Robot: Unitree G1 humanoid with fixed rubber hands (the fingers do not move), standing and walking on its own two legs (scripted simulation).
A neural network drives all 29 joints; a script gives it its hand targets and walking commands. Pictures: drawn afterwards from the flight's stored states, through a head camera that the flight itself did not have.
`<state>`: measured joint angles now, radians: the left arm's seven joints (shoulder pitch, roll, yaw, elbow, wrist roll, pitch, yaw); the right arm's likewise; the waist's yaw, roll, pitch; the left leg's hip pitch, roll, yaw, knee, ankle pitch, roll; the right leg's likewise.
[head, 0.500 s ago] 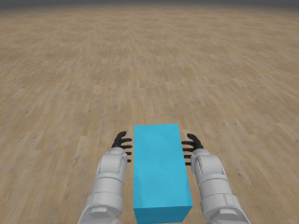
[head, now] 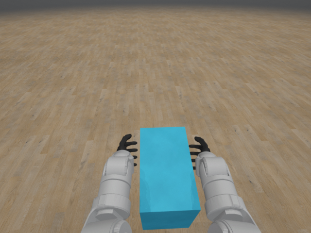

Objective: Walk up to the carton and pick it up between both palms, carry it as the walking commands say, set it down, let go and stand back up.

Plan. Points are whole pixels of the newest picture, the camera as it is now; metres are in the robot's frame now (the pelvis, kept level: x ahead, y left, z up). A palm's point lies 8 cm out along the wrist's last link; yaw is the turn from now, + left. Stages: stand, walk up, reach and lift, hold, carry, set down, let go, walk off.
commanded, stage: hold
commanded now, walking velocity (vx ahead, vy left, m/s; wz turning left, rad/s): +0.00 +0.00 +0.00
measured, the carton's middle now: (164, 177) +0.31 +0.00 -0.03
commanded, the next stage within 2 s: carry in 0.58 s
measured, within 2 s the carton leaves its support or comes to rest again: neither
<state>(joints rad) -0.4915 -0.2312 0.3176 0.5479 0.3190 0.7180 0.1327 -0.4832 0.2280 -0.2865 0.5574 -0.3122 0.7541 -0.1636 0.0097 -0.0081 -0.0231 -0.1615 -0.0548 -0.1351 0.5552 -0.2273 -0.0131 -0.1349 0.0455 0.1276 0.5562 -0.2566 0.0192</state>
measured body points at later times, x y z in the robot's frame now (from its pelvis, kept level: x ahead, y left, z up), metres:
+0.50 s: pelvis +0.01 +0.00 +0.00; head -0.06 +0.01 +0.45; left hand +0.33 +0.12 +0.06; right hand +0.32 -0.12 +0.06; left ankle +0.06 +0.12 -0.73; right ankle +0.04 -0.13 -0.73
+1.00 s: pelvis +0.09 +0.04 +0.00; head +0.06 +0.04 +0.45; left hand +0.39 +0.21 +0.10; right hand +0.42 -0.02 +0.09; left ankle +0.08 +0.12 -0.73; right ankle +0.04 -0.13 -0.73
